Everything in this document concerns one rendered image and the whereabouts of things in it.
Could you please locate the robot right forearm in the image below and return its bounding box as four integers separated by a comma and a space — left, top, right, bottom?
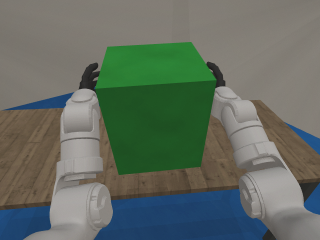
210, 86, 304, 205

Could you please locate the carton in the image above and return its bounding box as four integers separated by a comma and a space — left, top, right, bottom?
95, 42, 217, 175

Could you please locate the table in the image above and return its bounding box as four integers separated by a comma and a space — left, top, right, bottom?
0, 100, 320, 240

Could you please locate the robot left forearm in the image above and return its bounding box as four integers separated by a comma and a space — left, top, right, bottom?
49, 88, 103, 224

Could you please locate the right robot upper arm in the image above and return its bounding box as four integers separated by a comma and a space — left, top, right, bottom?
238, 166, 320, 240

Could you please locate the left robot upper arm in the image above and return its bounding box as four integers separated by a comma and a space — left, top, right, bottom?
23, 182, 113, 240

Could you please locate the left robot hand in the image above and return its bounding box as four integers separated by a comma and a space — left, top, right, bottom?
79, 62, 100, 93

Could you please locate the right robot hand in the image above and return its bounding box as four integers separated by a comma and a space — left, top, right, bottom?
206, 61, 226, 88

